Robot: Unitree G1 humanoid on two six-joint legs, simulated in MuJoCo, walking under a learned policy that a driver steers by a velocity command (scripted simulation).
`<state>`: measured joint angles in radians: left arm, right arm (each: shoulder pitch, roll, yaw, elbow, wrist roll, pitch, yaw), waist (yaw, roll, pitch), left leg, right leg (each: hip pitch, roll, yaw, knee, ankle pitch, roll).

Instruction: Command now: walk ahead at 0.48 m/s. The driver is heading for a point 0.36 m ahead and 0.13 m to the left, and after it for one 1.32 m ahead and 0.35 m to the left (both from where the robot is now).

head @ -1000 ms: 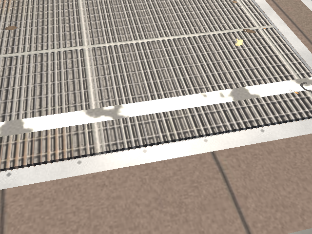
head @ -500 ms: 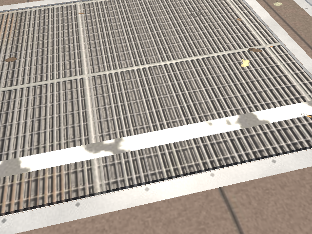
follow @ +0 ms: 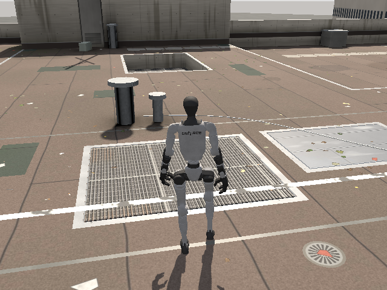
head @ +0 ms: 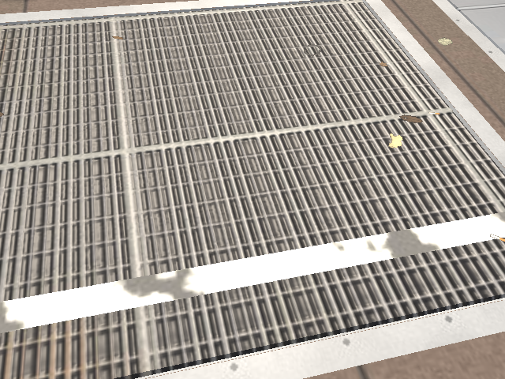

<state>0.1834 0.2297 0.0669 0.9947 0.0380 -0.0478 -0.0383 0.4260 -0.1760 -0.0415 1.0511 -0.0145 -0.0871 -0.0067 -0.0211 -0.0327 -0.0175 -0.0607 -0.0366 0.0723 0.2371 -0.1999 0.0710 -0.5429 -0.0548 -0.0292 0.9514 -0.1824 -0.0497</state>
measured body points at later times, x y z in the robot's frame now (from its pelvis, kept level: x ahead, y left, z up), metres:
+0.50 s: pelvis +0.27 -0.04 -0.01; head +0.29 -0.05 +0.44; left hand +0.27 +0.22 -0.14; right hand +0.36 -0.29 -0.16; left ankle +0.25 +0.10 -0.67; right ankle +0.28 -0.11 -0.75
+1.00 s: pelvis +0.52 +0.07 -0.01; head +0.55 +0.09 +0.43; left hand +0.50 +0.35 -0.14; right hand +0.69 -0.16 -0.15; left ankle +0.52 +0.11 -0.75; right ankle +0.56 -0.09 -0.66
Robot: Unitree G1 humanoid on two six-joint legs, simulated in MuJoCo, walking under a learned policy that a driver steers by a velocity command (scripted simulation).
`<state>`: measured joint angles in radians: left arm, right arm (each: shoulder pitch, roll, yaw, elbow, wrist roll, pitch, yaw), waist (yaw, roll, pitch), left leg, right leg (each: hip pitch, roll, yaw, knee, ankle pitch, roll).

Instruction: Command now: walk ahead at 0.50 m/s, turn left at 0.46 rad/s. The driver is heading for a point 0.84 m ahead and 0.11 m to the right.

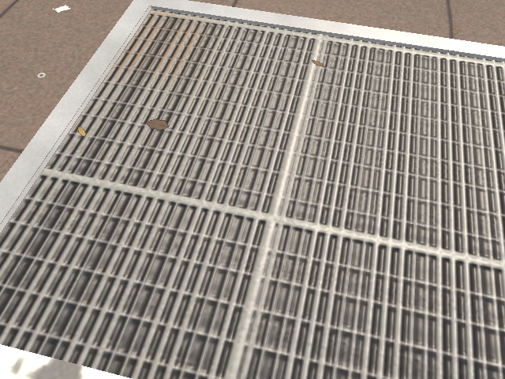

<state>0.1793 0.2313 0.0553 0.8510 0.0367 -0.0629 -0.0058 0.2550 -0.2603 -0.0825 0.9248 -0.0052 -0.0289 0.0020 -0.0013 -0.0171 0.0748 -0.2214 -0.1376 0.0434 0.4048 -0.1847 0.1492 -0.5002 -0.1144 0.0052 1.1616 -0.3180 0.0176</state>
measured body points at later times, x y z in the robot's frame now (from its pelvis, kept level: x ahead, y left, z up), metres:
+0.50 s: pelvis +0.29 -0.05 +0.00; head +0.32 -0.06 +0.45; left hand +0.39 +0.22 -0.12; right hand +0.33 -0.31 -0.15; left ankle +0.15 +0.05 -0.64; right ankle +0.35 -0.12 -0.74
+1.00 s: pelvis +0.56 +0.02 -0.01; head +0.59 +0.03 +0.44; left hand +0.52 +0.27 -0.16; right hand +0.73 -0.22 -0.12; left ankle +0.62 +0.09 -0.74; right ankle +0.42 -0.11 -0.66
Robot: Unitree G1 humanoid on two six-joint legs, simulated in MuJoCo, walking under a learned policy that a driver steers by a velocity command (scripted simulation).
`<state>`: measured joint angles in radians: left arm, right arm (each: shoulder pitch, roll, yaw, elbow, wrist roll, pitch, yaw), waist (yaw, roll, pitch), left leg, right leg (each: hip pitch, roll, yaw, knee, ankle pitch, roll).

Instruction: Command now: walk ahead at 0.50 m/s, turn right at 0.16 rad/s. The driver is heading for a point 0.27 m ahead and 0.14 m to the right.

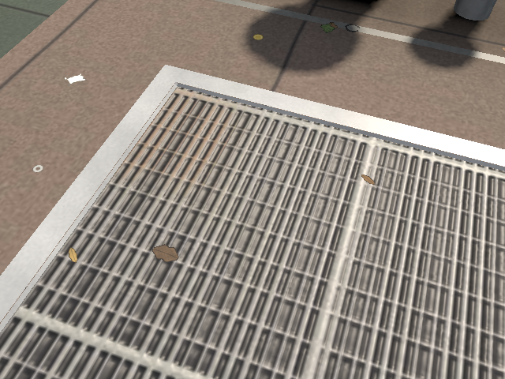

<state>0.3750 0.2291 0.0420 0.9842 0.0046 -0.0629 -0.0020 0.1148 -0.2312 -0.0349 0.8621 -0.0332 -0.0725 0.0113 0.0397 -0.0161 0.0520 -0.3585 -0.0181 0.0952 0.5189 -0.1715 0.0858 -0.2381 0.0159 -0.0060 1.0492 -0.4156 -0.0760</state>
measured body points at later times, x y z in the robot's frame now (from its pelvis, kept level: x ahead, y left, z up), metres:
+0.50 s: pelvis +0.22 -0.02 +0.00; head +0.26 -0.04 +0.45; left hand +0.37 +0.19 -0.14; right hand +0.18 -0.25 -0.16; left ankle +0.11 +0.09 -0.67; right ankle +0.30 -0.09 -0.73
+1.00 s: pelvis +0.27 +0.00 +0.01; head +0.27 +0.00 +0.46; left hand +0.32 +0.23 -0.15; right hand +0.23 -0.22 -0.15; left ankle +0.28 +0.11 -0.73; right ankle +0.30 -0.10 -0.73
